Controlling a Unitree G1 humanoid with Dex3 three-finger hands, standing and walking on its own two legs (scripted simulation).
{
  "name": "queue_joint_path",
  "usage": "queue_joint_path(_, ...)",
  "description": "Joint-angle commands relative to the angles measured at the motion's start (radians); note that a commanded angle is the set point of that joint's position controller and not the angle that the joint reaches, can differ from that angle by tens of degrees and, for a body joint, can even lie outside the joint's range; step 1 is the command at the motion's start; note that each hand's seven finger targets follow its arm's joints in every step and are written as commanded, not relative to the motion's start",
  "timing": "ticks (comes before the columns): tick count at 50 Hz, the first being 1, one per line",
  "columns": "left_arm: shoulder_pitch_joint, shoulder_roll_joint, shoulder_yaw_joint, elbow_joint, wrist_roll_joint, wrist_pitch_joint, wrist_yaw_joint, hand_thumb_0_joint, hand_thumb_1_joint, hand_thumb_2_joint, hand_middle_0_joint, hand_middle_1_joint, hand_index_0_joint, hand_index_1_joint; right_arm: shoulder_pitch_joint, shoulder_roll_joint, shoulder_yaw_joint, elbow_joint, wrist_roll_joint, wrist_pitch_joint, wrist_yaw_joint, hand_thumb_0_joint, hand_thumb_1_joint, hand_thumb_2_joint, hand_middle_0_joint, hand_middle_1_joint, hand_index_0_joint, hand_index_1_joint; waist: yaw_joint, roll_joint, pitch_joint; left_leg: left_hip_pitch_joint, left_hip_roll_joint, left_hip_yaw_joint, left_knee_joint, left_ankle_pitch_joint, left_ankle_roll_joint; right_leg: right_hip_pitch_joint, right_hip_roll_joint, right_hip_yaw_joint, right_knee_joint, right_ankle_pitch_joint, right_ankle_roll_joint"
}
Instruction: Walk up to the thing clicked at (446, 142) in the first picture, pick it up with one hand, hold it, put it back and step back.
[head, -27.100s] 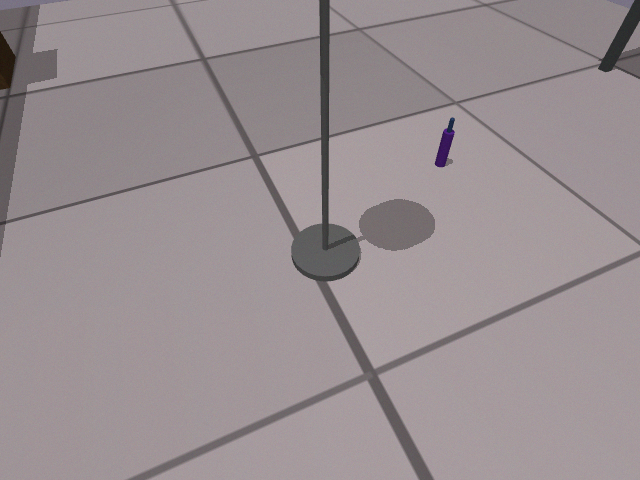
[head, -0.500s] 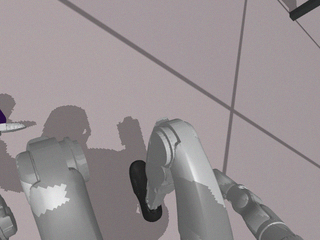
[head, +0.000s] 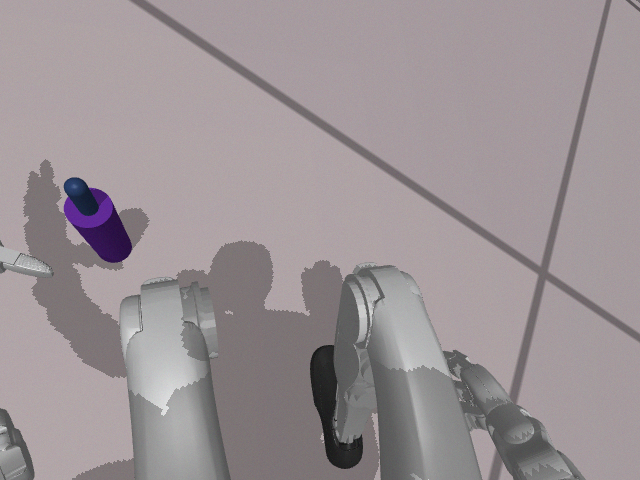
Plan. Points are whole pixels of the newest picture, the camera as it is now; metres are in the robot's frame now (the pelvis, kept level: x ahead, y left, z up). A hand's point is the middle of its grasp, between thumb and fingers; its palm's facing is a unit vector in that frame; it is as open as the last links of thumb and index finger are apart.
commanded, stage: home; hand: left
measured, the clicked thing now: (98, 222) +0.42 +0.27 -0.19
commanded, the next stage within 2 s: none
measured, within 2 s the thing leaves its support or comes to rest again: neither
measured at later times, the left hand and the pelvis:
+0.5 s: hand out of the picture +0.28 +0.32 +0.09, palm faces +0.26 -0.86 -0.45, open 17.4 cm; pelvis +0.02 -0.02 +0.18, yaw +8 degrees
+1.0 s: hand out of the picture +0.24 +0.24 +0.29, palm faces +0.31 -0.89 -0.34, open 17.4 cm; pelvis +0.08 +0.00 +0.37, yaw +11 degrees
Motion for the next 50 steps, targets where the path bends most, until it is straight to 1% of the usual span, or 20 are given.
queue_joint_path(1,-0.147,0.31,0.097,-0.298,0.049,0.065,0.065,0.0,-0.558,0.087,-0.075,-0.065,-0.058,-0.078,0.106,-0.263,-0.159,-0.058,0.051,0.025,-0.031,0.0,-0.949,-0.919,0.203,0.302,0.202,0.302,0.063,0.496,-0.705,0.606,0.018,0.088,-0.472,0.085,-0.009,0.193,0.019,-0.041,-0.238,0.106,-0.088)
queue_joint_path(2,-0.152,0.38,0.129,-0.352,0.063,0.097,0.079,0.0,-0.563,0.079,-0.087,-0.071,-0.073,-0.081,0.123,-0.26,-0.17,-0.066,0.061,0.031,-0.037,0.0,-0.968,-0.924,0.203,0.302,0.202,0.302,0.088,0.512,-0.749,0.621,0.015,0.105,-0.482,0.091,-0.007,0.212,0.018,-0.023,-0.25,0.106,-0.089)
queue_joint_path(3,-0.178,0.389,0.115,-0.365,0.076,0.125,0.088,0.0,-0.563,0.079,-0.092,-0.078,-0.08,-0.086,0.119,-0.254,-0.178,-0.069,0.069,0.038,-0.042,0.0,-0.98,-0.926,0.203,0.302,0.202,0.302,0.079,0.512,-0.719,0.592,0.013,0.111,-0.503,0.034,-0.001,0.191,0.016,-0.013,-0.263,0.068,-0.092)
queue_joint_path(4,-0.211,0.384,0.109,-0.41,0.083,0.149,0.098,0.0,-0.483,0.12,-0.063,-0.073,-0.062,-0.074,0.13,-0.235,-0.185,-0.056,0.074,0.041,-0.046,0.0,-0.9,-0.902,0.201,0.301,0.201,0.301,0.066,0.475,-0.693,0.573,0.012,0.116,-0.509,0.004,0.006,0.183,0.017,-0.002,-0.283,0.048,-0.092)
queue_joint_path(5,-0.219,0.362,0.09,-0.436,0.088,0.175,0.109,0.0,-0.51,0.08,-0.055,-0.061,-0.054,-0.061,0.14,-0.22,-0.192,-0.051,0.08,0.044,-0.053,0.0,-0.896,-0.902,0.201,0.301,0.201,0.301,0.055,0.453,-0.692,0.574,0.008,0.127,-0.52,-0.009,0.012,0.203,0.018,0.008,-0.312,0.038,-0.09)
queue_joint_path(6,-0.174,0.352,0.096,-0.452,0.09,0.203,0.125,0.0,-0.528,0.069,-0.053,-0.057,-0.052,-0.058,0.154,-0.207,-0.201,-0.05,0.088,0.045,-0.059,0.0,-0.896,-0.902,0.201,0.301,0.201,0.301,0.067,0.423,-0.716,0.582,0.004,0.141,-0.526,0.009,0.015,0.25,0.017,0.019,-0.342,0.048,-0.088)
queue_joint_path(8,-0.038,0.249,0.042,-0.376,0.095,0.272,0.146,0.0,-0.557,0.052,-0.05,-0.052,-0.049,-0.053,0.147,-0.192,-0.218,-0.071,0.103,0.042,-0.07,0.0,-0.895,-0.902,0.201,0.302,0.201,0.302,0.067,0.322,-0.697,0.563,-0.002,0.155,-0.558,0.012,0.025,0.284,0.012,0.039,-0.406,0.036,-0.083)
queue_joint_path(11,0.062,0.132,-0.015,-0.396,0.099,0.354,0.177,0.0,-0.557,0.052,-0.051,-0.053,-0.05,-0.053,0.161,-0.18,-0.246,-0.089,0.117,0.041,-0.078,0.0,-0.895,-0.902,0.201,0.302,0.201,0.302,0.061,0.229,-0.721,0.584,-0.004,0.166,-0.591,0.046,0.032,0.369,0.005,0.059,-0.495,0.059,-0.072)
queue_joint_path(15,0.181,0.025,-0.108,-0.555,0.095,0.449,0.22,0.0,-0.587,0.036,-0.049,-0.049,-0.049,-0.05,0.17,-0.167,-0.272,-0.127,0.14,0.032,-0.09,0.0,-0.895,-0.902,0.201,0.302,0.201,0.302,0.074,0.195,-0.771,0.704,-0.003,0.17,-0.696,0.054,0.03,0.473,-0.002,0.071,-0.604,0.062,-0.069)
queue_joint_path(20,0.306,0.092,-0.056,-0.751,0.095,0.538,0.294,0.0,-0.544,0.06,-0.052,-0.054,-0.051,-0.055,0.168,-0.143,-0.278,-0.173,0.168,0.017,-0.123,0.0,-0.895,-0.902,0.201,0.302,0.201,0.302,0.11,0.138,-0.78,0.827,-0.003,0.182,-0.852,0.059,0.037,0.699,-0.012,0.112,-0.768,0.055,-0.06)
queue_joint_path(24,0.36,0.061,-0.071,-0.817,0.101,0.586,0.343,0.0,-0.52,0.074,-0.055,-0.059,-0.054,-0.06,0.162,-0.105,-0.266,-0.18,0.174,-0.008,-0.163,0.0,-0.895,-0.902,0.201,0.301,0.201,0.301,0.112,0.167,-0.761,0.953,-0.009,0.2,-0.947,0.143,0.037,0.846,-0.015,0.134,-0.859,0.139,-0.058)
queue_joint_path(25,0.398,0.029,-0.085,-0.819,0.099,0.598,0.353,0.0,-0.525,0.07,-0.054,-0.057,-0.053,-0.058,0.16,-0.094,-0.264,-0.178,0.174,-0.017,-0.172,0.0,-0.895,-0.902,0.201,0.301,0.201,0.301,0.118,0.17,-0.738,0.981,-0.011,0.206,-0.974,0.163,0.036,0.873,-0.016,0.141,-0.889,0.157,-0.059)
queue_joint_path(27,0.454,-0.069,-0.153,-0.804,0.099,0.623,0.366,0.0,-0.535,0.065,-0.052,-0.055,-0.051,-0.056,0.175,-0.078,-0.258,-0.165,0.168,-0.039,-0.188,0.0,-0.895,-0.902,0.201,0.301,0.201,0.301,0.103,0.192,-0.684,1.058,-0.012,0.21,-1.027,0.202,0.033,0.899,-0.016,0.136,-0.939,0.203,-0.063)
queue_joint_path(30,0.507,-0.158,-0.221,-0.767,0.097,0.657,0.382,0.0,-0.552,0.054,-0.05,-0.052,-0.049,-0.053,0.196,-0.066,-0.253,-0.152,0.16,-0.07,-0.205,0.0,-0.895,-0.902,0.201,0.301,0.201,0.301,0.086,0.197,-0.594,1.147,-0.009,0.215,-1.106,0.255,0.028,0.961,-0.018,0.129,-1.025,0.254,-0.065)
queue_joint_path(32,0.538,-0.174,-0.233,-0.769,0.092,0.679,0.393,0.0,-0.533,0.066,-0.052,-0.055,-0.051,-0.056,0.205,-0.065,-0.25,-0.15,0.158,-0.085,-0.21,0.0,-0.895,-0.902,0.201,0.302,0.201,0.302,0.092,0.192,-0.567,1.204,-0.006,0.212,-1.163,0.287,0.024,1.025,-0.021,0.121,-1.075,0.281,-0.065)
queue_joint_path(35,0.575,-0.229,-0.29,-0.791,0.088,0.713,0.402,0.0,-0.546,0.058,-0.05,-0.052,-0.049,-0.053,0.217,-0.058,-0.246,-0.16,0.159,-0.108,-0.218,0.0,-0.895,-0.902,0.201,0.302,0.201,0.302,0.084,0.175,-0.546,1.297,-0.006,0.212,-1.236,0.339,0.021,1.121,-0.023,0.117,-1.154,0.333,-0.063)
queue_joint_path(36,0.593,-0.229,-0.293,-0.823,0.084,0.723,0.407,0.0,-0.533,0.065,-0.051,-0.054,-0.05,-0.055,0.22,-0.058,-0.244,-0.165,0.158,-0.115,-0.223,0.0,-0.895,-0.902,0.201,0.302,0.201,0.302,0.096,0.171,-0.548,1.331,-0.008,0.211,-1.264,0.341,0.02,1.16,-0.025,0.116,-1.183,0.335,-0.061)
queue_joint_path(37,0.609,-0.255,-0.315,-0.812,0.083,0.735,0.411,0.0,-0.539,0.062,-0.051,-0.053,-0.05,-0.054,0.218,-0.055,-0.241,-0.165,0.157,-0.121,-0.226,0.0,-0.895,-0.902,0.201,0.302,0.201,0.302,0.085,0.17,-0.522,1.357,-0.007,0.212,-1.293,0.349,0.017,1.181,-0.024,0.11,-1.205,0.341,-0.062)
queue_joint_path(39,0.647,-0.263,-0.33,-0.837,0.082,0.755,0.419,0.0,-0.547,0.057,-0.05,-0.052,-0.049,-0.053,0.22,-0.052,-0.239,-0.174,0.156,-0.131,-0.235,0.0,-0.895,-0.902,0.201,0.302,0.201,0.302,0.091,0.174,-0.48,1.413,-0.007,0.208,-1.356,0.364,0.013,1.229,-0.023,0.103,-1.255,0.35,-0.062)
queue_joint_path(50,0.898,-0.365,-0.432,-1.121,0.065,0.85,0.437,0.0,-0.564,0.047,-0.048,-0.05,-0.047,-0.051,0.229,-0.015,-0.221,-0.246,0.151,-0.175,-0.278,0.0,-0.896,-0.902,0.201,0.301,0.201,0.301,0.107,0.182,-0.322,1.634,-0.009,0.206,-1.612,0.375,0.002,1.47,-0.012,0.076,-1.47,0.363,-0.058)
